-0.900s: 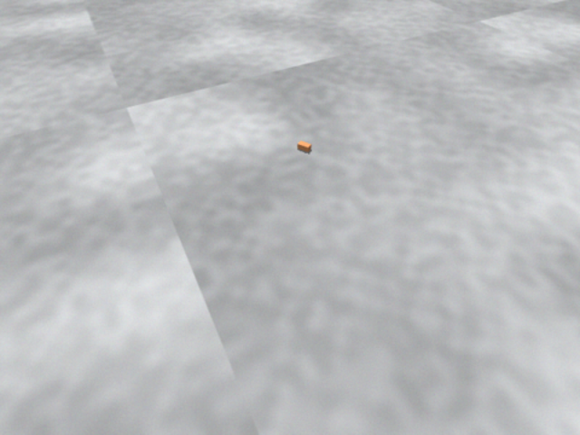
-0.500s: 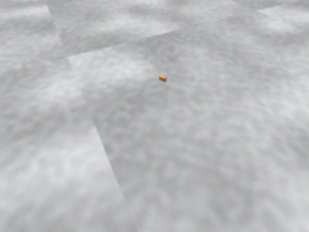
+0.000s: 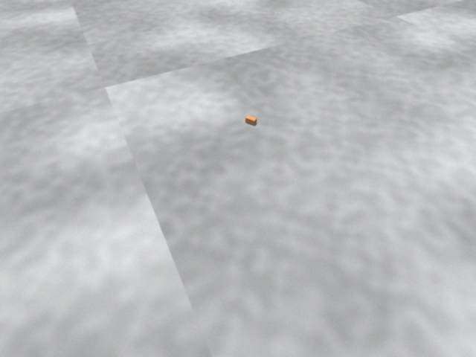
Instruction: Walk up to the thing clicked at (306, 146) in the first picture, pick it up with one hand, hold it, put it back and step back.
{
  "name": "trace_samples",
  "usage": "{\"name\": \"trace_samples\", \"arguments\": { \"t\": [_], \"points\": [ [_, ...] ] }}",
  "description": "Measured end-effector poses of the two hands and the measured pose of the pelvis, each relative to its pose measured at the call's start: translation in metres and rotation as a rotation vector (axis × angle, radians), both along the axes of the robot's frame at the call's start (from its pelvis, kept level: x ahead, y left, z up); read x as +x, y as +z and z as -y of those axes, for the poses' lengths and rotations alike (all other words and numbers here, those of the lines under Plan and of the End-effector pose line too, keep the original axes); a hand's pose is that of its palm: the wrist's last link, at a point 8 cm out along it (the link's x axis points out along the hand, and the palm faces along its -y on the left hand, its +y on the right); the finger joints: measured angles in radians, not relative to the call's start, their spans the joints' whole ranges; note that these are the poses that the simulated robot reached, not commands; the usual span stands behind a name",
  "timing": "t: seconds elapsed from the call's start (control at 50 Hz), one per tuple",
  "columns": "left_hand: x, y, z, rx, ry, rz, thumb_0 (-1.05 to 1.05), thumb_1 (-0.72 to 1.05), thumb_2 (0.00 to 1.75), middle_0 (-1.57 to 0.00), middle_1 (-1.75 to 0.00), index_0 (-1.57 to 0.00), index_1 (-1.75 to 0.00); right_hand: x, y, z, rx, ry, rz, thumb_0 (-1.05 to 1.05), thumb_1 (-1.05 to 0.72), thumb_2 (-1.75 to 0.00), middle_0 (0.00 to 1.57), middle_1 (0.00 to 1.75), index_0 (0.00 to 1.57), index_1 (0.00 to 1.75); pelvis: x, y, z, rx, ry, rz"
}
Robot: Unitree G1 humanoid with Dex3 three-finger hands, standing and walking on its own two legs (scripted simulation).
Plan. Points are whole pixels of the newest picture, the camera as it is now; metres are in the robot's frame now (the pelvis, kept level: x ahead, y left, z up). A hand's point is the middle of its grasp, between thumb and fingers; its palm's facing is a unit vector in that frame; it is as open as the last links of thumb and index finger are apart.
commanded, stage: stand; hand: left
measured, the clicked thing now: (251, 119) +1.69 -0.04 -0.77
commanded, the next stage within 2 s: walk up in 0.22 s
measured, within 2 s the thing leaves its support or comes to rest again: neither
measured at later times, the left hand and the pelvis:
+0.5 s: hand (114, 354) +0.16 +0.25 -0.14, palm faces -0.20 -0.90 -0.39, open 7.4 cm; pelvis +0.04 -0.03 -0.01, yaw -9 degrees
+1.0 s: hand (156, 246) +0.40 +0.23 -0.18, palm faces -0.32 -0.86 -0.40, open 7.4 cm; pelvis +0.29 -0.04 -0.04, yaw -18 degrees
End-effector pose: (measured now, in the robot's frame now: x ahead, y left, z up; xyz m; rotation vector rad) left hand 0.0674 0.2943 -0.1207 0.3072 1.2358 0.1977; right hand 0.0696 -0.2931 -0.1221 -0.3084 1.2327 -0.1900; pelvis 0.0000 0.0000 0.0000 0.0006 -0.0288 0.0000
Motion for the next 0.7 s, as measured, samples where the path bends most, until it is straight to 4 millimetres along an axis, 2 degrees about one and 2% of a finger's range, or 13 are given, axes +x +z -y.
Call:
{"name": "trace_samples", "arguments": {
  "t": [0.24,0.34,0.42,0.48,0.54,0.6,0.7],
  "points": [
    [0.0,0.001,0.0,-0.005,-0.001,0.012,0.0,0.91,0.9,-0.2,-0.3,-0.2,-0.3,0.002,0.002,0.002,0.0,0.001,0.019,0.01,-0.91,-0.9,0.2,0.3,0.2,0.3,0.0,-0.001,0.001,0.001,-0.007,0.003],
    [0.008,0.001,-0.01,0.007,-0.068,-0.013,0.0,0.9,0.9,-0.2,-0.3,-0.2,-0.3,0.008,0.005,0.019,-0.001,-0.053,0.142,0.01,-0.91,-0.9,0.2,0.3,0.21,0.3,0.007,-0.009,-0.001,0.019,-0.084,-0.018],
    [0.041,0.008,-0.01,0.042,-0.146,-0.028,0.01,0.9,0.9,-0.2,-0.3,-0.2,-0.3,-0.007,0.004,0.041,-0.026,-0.118,0.157,0.01,-0.91,-0.9,0.2,0.3,0.21,0.3,0.019,-0.012,0.007,0.023,-0.133,-0.014],
    [0.078,0.017,0.0,0.053,-0.192,0.014,0.01,0.91,0.9,-0.2,-0.3,-0.2,-0.3,-0.02,0.001,0.06,-0.03,-0.154,0.106,0.01,-0.91,-0.9,0.2,0.3,0.21,0.3,0.037,-0.012,0.021,0.025,-0.153,-0.008],
    [0.116,0.021,0.014,0.082,-0.234,0.07,0.01,0.91,0.9,-0.2,-0.3,-0.2,-0.3,-0.021,-0.013,0.084,-0.03,-0.191,0.066,0.01,-0.91,-0.9,0.2,0.3,0.21,0.3,0.059,-0.022,0.038,0.024,-0.185,0.003],
    [0.141,0.02,0.026,0.111,-0.231,0.14,0.01,0.91,0.9,-0.2,-0.3,-0.2,-0.3,-0.006,-0.024,0.1,-0.031,-0.205,0.04,0.01,-0.91,-0.9,0.2,0.3,0.2,0.3,0.078,-0.031,0.053,-0.019,-0.189,0.022],
    [0.157,0.028,0.044,0.091,-0.215,0.104,0.0,0.9,0.9,-0.2,-0.3,-0.2,-0.3,0.052,-0.009,0.101,0.008,-0.199,0.111,0.02,-0.91,-0.9,0.19,0.3,0.2,0.3,0.119,-0.015,0.062,-0.018,-0.244,0.031]
  ]
}}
